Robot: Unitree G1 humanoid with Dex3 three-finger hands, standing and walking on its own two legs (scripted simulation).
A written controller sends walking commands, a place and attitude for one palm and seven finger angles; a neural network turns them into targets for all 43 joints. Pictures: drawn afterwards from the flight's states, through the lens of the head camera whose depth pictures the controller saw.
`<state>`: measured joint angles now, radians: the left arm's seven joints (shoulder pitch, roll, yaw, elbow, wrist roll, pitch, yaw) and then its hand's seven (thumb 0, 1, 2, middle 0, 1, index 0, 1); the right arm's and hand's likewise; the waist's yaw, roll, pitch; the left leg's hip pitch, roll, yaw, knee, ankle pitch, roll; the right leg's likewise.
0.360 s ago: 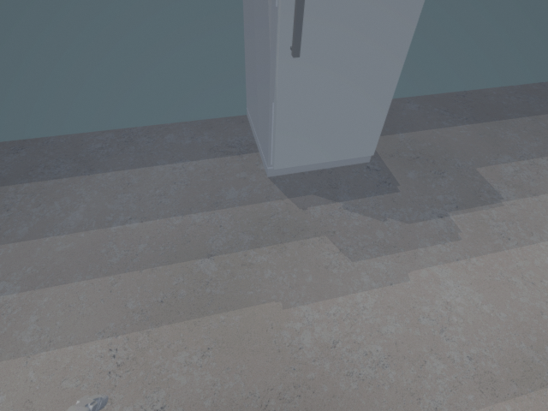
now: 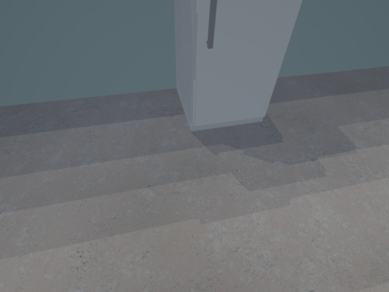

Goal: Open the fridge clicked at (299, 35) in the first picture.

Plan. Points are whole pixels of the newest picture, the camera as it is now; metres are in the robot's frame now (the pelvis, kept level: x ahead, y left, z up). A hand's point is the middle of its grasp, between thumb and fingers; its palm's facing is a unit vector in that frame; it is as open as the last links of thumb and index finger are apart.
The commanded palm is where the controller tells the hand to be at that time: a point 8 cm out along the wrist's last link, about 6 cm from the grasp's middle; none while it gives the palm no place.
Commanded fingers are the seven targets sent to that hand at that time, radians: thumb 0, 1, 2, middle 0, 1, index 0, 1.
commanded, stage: stand and wait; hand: left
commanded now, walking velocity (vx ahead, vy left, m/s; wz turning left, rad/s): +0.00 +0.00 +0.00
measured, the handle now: (212, 0) +1.31 +0.00 +0.14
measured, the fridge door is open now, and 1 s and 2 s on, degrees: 0 0 0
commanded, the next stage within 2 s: look at it before walking up in 0.46 s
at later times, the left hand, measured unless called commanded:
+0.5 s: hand out of the picture +0.05 +0.23 -0.15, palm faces -0.04 -0.94 -0.33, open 7.4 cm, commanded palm none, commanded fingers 0.00 0.90 0.90 -0.20 -0.30 -0.20 -0.30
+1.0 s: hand out of the picture +0.05 +0.23 -0.15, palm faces -0.05 -0.94 -0.33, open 7.4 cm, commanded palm none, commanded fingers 0.00 0.90 0.90 -0.20 -0.30 -0.20 -0.30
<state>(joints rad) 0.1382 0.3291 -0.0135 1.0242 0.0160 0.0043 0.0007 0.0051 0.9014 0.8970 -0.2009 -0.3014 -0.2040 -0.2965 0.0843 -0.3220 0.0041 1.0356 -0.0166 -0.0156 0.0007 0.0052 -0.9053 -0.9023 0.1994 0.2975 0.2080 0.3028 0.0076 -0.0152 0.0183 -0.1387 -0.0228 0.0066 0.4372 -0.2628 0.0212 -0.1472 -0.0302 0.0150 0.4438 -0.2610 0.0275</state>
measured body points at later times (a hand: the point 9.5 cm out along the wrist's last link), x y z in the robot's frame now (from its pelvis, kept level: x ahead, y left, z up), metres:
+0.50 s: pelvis -0.02 -0.01 +0.00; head -0.02 -0.01 +0.45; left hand +0.05 +0.28 -0.13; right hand +0.04 -0.31 -0.13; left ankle -0.02 +0.11 -0.74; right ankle -0.01 -0.14 -0.74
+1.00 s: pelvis -0.02 -0.01 +0.00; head -0.02 -0.01 +0.45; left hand +0.06 +0.28 -0.13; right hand +0.05 -0.31 -0.13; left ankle -0.02 +0.11 -0.74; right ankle -0.01 -0.14 -0.74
